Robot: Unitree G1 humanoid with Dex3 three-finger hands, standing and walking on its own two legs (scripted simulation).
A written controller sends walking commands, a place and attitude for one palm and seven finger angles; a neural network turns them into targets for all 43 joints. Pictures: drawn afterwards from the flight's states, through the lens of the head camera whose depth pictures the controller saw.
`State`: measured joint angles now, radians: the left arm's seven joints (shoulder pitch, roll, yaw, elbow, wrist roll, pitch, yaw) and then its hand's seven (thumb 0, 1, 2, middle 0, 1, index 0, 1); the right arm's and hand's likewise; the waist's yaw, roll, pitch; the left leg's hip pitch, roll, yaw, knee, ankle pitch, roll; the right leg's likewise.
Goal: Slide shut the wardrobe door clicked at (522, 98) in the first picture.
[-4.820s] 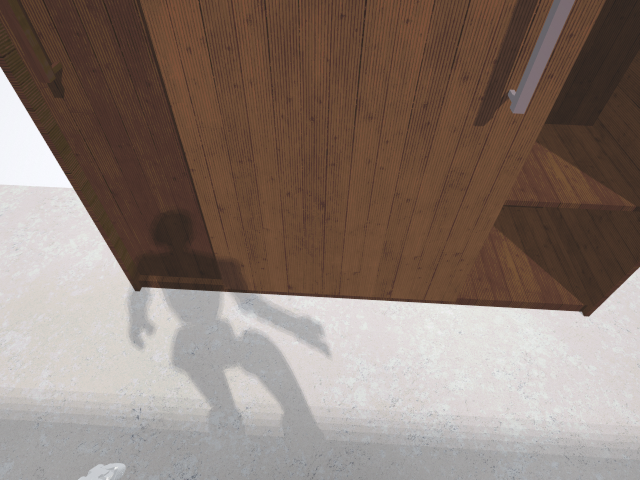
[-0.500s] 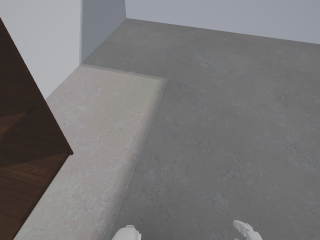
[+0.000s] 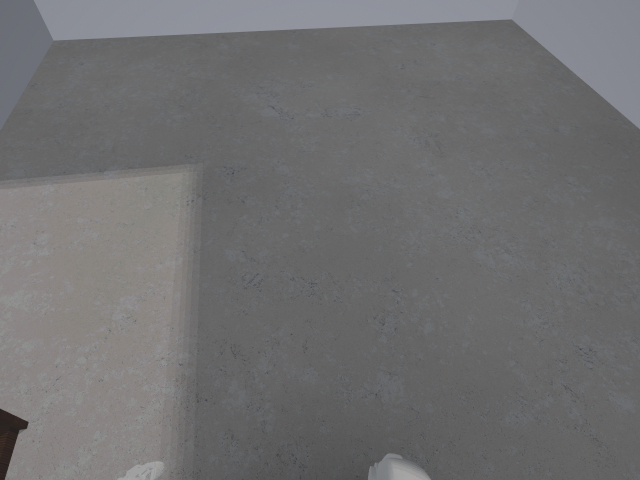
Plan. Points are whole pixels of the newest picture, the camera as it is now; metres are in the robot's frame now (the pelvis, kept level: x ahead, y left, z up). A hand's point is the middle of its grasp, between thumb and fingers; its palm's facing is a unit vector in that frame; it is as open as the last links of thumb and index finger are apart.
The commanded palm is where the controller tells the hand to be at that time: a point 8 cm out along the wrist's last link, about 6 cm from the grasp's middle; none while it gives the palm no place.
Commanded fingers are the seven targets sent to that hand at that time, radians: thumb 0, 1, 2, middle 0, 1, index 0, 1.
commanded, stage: turn to face it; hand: left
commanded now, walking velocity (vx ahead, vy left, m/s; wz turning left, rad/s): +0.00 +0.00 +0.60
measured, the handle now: out of the picture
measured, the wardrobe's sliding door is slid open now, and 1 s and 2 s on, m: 0.49 0.49 0.49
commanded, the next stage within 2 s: none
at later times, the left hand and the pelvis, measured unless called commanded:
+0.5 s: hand out of the picture +0.10 +0.20 -0.19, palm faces +0.22 -0.96 -0.16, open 7.3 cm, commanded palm none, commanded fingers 0.00 0.90 0.90 -0.20 -0.30 -0.20 -0.30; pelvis +0.04 +0.01 -0.01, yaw +11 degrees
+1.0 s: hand out of the picture +0.02 +0.15 -0.14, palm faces +0.51 -0.81 -0.29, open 7.4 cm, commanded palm none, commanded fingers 0.00 0.90 0.90 -0.20 -0.30 -0.20 -0.30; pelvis +0.04 -0.07 +0.00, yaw +30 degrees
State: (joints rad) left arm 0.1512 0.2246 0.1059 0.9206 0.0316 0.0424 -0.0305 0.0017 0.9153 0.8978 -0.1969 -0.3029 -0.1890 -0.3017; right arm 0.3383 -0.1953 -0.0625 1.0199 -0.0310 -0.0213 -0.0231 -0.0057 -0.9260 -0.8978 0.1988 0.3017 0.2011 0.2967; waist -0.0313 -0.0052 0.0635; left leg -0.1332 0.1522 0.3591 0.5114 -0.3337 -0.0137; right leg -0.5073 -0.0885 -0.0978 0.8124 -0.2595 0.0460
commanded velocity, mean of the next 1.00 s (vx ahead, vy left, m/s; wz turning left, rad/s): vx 0.00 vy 0.00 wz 0.60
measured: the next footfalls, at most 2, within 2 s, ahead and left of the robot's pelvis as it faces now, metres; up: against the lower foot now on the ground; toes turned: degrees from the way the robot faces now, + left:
right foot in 0.06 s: +0.12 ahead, -0.13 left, +0.00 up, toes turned -9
left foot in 0.40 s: +0.09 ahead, +0.11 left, +0.00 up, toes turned +18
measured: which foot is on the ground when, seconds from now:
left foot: down 0.00-0.06, up 0.08-0.38, down 0.40-0.90, up 0.92-1.00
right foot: up 0.00-0.04, down 0.06-0.42, up 0.44-0.88, down 0.90-1.00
